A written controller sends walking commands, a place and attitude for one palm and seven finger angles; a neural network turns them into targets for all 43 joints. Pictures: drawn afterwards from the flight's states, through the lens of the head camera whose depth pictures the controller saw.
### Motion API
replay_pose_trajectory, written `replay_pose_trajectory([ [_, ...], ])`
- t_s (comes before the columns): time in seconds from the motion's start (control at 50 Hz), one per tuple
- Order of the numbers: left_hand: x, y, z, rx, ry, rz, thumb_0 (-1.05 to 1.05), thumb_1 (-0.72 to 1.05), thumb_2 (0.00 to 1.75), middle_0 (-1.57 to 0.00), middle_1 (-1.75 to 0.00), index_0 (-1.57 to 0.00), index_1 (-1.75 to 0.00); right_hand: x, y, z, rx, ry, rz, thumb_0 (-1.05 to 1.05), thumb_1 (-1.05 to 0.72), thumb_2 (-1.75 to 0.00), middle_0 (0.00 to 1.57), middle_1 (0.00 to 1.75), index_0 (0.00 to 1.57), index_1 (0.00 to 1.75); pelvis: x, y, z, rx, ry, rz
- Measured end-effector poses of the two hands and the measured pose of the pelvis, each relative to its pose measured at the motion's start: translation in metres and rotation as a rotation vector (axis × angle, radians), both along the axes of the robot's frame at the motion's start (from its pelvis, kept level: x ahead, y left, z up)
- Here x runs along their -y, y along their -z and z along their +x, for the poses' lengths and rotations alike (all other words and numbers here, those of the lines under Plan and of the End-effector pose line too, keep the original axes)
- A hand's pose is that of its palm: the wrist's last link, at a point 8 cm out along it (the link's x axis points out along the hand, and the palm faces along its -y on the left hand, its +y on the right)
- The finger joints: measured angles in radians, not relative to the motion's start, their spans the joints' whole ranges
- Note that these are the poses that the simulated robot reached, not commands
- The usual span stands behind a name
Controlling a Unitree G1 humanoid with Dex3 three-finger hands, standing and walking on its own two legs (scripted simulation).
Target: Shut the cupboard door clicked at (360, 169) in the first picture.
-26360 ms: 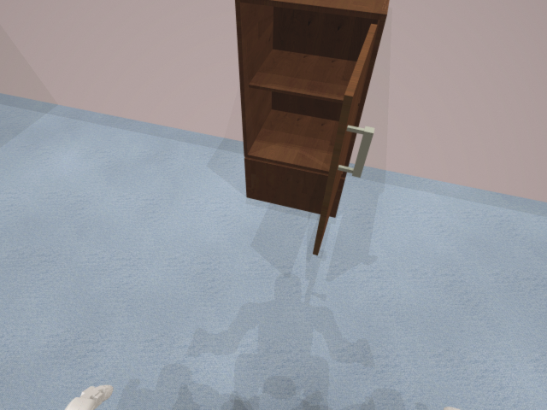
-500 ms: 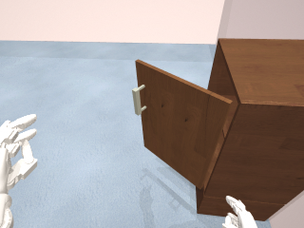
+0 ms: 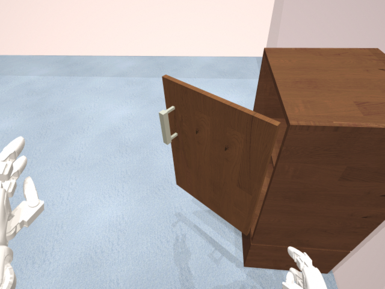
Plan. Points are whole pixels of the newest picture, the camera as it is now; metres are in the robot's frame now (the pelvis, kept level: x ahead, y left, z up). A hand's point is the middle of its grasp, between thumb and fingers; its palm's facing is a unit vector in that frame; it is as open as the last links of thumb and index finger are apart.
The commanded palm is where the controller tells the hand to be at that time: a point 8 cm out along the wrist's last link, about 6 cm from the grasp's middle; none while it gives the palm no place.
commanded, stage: step back with the hand held close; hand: left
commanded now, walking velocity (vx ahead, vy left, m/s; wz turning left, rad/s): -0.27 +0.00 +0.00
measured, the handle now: (169, 125) +0.67 +0.17 -0.06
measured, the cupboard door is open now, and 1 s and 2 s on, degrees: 54 54 54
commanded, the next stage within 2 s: stop stepping back and stand still in 1.34 s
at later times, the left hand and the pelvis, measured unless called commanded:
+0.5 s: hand (18, 218) +0.17 +0.29 +0.16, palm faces +0.39 -0.77 -0.51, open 7.4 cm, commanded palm +0.11 +0.32 +0.17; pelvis -0.04 +0.03 -0.01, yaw -1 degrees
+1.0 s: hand out of the picture +0.09 +0.27 +0.16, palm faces +0.45 -0.77 -0.46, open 7.5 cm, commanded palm +0.02 +0.32 +0.17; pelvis -0.11 +0.01 -0.02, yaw +3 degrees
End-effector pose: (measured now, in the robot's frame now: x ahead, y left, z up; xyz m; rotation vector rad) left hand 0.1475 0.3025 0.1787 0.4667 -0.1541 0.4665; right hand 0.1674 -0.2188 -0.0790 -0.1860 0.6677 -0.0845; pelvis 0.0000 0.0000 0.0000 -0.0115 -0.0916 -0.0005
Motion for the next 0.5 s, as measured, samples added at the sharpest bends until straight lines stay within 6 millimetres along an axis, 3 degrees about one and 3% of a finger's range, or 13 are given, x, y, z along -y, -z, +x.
replay_pose_trajectory([
  [0.22,-0.003,0.016,0.005,-0.078,0.056,0.041,0.01,0.89,0.90,-0.21,-0.30,-0.21,-0.30,0.016,0.009,-0.019,-0.117,0.071,-0.049,0.01,-0.91,-0.90,0.20,0.30,0.20,0.30,-0.011,0.003,-0.006,-0.098,-0.004,-0.012],
  [0.36,-0.015,0.000,0.001,-0.049,0.103,0.128,0.01,0.88,0.90,-0.22,-0.30,-0.21,-0.30,0.012,0.005,-0.029,-0.119,0.116,-0.072,0.01,-0.91,-0.90,0.20,0.30,0.20,0.30,-0.020,0.006,-0.017,-0.104,0.009,-0.002],
  [0.5,-0.023,-0.003,-0.021,0.005,0.101,0.144,0.01,0.88,0.90,-0.22,-0.30,-0.21,-0.30,0.000,-0.003,-0.041,-0.051,0.115,-0.060,0.01,-0.91,-0.90,0.20,0.30,0.20,0.30,-0.026,0.011,-0.038,-0.093,0.022,0.002],
])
